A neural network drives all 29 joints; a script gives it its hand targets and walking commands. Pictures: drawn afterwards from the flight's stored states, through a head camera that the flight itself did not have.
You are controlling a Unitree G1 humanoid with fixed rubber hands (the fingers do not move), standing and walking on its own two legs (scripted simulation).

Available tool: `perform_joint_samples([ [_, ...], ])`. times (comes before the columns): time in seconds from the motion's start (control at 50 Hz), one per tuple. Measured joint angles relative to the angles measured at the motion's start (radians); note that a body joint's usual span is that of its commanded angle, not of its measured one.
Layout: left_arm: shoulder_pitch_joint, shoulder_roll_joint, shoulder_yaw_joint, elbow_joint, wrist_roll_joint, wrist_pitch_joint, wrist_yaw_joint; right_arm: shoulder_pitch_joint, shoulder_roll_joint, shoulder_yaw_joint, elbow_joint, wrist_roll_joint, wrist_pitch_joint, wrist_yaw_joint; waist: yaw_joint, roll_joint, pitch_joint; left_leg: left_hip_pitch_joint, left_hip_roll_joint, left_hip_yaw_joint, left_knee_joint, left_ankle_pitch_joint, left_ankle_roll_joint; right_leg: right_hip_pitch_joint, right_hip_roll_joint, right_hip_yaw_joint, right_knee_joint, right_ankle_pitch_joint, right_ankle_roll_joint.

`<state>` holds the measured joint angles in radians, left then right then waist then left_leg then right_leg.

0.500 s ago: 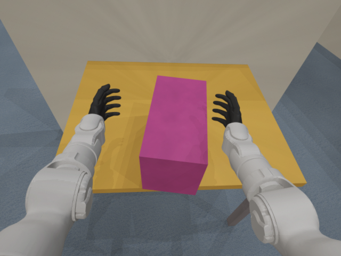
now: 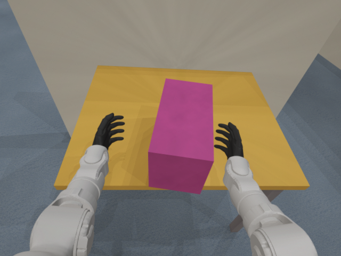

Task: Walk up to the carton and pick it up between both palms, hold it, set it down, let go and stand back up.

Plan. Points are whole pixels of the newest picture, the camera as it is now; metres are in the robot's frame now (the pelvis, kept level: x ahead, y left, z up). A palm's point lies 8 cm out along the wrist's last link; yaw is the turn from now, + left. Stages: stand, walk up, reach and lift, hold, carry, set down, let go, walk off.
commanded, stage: set down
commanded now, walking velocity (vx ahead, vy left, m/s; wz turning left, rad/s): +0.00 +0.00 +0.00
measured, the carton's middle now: (182, 133) +0.50 -0.01 -0.03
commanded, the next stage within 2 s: let go in 1.66 s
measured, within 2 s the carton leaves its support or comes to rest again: neither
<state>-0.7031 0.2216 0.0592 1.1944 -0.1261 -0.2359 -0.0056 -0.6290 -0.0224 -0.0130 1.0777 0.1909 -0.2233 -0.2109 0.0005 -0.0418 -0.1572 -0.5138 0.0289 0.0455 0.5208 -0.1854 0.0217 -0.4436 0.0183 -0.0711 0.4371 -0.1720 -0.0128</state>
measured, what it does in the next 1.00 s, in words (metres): stands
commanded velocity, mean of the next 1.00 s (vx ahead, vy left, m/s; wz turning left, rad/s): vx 0.00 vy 0.00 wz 0.00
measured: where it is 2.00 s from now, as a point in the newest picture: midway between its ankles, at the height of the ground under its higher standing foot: outside the picture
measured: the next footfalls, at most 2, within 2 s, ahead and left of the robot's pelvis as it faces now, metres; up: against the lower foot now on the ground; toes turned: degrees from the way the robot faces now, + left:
none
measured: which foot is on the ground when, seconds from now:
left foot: down 0.00-1.00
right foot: down 0.00-1.00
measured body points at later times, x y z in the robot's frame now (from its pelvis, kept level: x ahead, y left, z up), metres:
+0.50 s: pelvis +0.01 +0.00 +0.00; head +0.02 +0.04 +0.45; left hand +0.32 +0.21 -0.01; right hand +0.31 -0.14 +0.00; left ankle +0.04 +0.10 -0.73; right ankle +0.02 -0.11 -0.73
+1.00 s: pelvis +0.03 -0.01 +0.01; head +0.02 +0.02 +0.45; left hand +0.25 +0.22 -0.04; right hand +0.25 -0.17 -0.03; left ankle +0.04 +0.10 -0.73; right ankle +0.02 -0.11 -0.73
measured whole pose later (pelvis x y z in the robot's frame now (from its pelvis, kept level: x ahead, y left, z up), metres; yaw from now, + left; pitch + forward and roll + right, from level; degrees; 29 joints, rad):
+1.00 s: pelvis +0.03 -0.01 +0.01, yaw +0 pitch -2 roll -1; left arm 0.07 0.24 -0.04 0.62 -0.13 -0.28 -0.01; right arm 0.08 -0.01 0.03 0.72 0.13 -0.39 -0.11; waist 0.03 -0.06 0.02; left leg -0.19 0.02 0.05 0.48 -0.24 0.01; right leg -0.14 0.02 -0.06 0.42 -0.24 -0.02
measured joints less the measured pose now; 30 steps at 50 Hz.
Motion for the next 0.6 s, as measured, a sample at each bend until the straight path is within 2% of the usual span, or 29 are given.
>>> perform_joint_samples([
  [0.14, 0.101, -0.014, -0.006, -0.075, 0.011, -0.025, -0.001, 0.087, 0.015, 0.001, -0.03, -0.012, -0.05, 0.007, 0.003, 0.0, 0.016, 0.021, -0.002, -0.003, 0.011, -0.011, 0.002, 0.025, -0.002, -0.003, 0.005, -0.009, 0.002],
  [0.42, 0.386, -0.028, -0.012, -0.321, 0.043, -0.055, -0.012, 0.348, 0.043, 0.008, -0.178, -0.048, -0.141, 0.025, 0.009, -0.009, 0.082, 0.127, -0.001, -0.003, -0.009, -0.025, 0.0, 0.135, 0.001, -0.001, -0.023, -0.019, 0.0],
  [0.6, 0.528, -0.017, -0.041, -0.399, 0.029, -0.105, -0.014, 0.486, 0.056, 0.013, -0.236, -0.072, -0.191, 0.047, 0.014, -0.012, 0.118, 0.187, -0.003, -0.004, -0.011, -0.038, -0.003, 0.189, -0.001, -0.001, -0.011, -0.039, -0.004],
])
